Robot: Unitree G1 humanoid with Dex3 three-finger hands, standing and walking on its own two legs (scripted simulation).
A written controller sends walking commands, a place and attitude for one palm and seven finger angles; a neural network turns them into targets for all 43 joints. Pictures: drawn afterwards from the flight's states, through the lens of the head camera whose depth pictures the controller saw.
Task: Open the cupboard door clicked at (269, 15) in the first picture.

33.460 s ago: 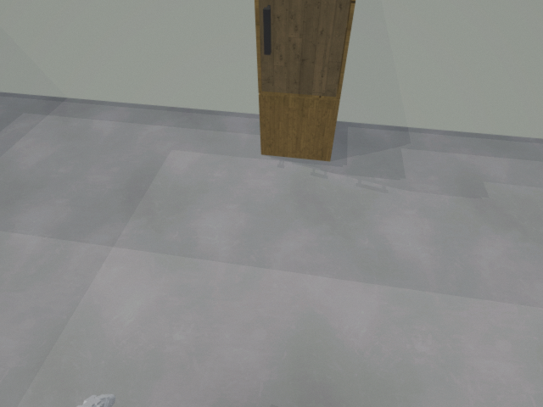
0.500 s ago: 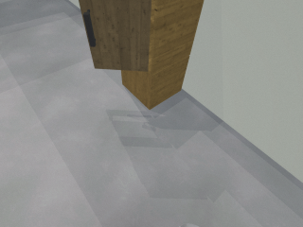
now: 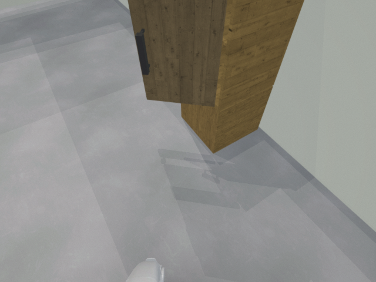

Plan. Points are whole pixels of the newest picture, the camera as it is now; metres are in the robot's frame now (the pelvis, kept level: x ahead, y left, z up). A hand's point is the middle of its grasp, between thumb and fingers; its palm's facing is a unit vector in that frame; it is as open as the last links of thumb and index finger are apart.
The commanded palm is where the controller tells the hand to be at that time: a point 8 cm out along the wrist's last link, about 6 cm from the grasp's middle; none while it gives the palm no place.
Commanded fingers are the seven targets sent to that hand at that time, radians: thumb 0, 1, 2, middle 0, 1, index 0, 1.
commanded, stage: take the last steps up to it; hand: left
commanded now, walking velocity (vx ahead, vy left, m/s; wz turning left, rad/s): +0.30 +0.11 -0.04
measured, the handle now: (144, 52) +0.96 +0.27 -0.06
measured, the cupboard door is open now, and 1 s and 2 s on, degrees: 48 48 48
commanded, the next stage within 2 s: come to a stop and stand still in 0.74 s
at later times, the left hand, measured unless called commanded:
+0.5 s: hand (116, 206) +0.32 +0.24 -0.15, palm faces -0.05 -0.97 -0.22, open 7.3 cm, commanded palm none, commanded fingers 0.00 0.90 0.90 -0.20 -0.30 -0.20 -0.30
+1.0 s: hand (114, 208) +0.33 +0.26 -0.20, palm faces +0.00 -0.98 -0.18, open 7.3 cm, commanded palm none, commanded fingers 0.00 0.90 0.90 -0.20 -0.30 -0.20 -0.30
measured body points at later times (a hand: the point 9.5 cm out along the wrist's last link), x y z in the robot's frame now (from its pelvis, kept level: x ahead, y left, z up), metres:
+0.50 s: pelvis +0.18 +0.06 -0.01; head +0.21 +0.04 +0.44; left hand +0.32 +0.29 -0.13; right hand +0.16 -0.17 -0.17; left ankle +0.14 +0.16 -0.74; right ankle +0.25 -0.05 -0.72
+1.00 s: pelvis +0.35 +0.09 -0.02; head +0.38 +0.11 +0.43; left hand +0.33 +0.31 -0.19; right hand +0.41 -0.15 -0.16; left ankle +0.43 +0.18 -0.74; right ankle +0.26 -0.04 -0.74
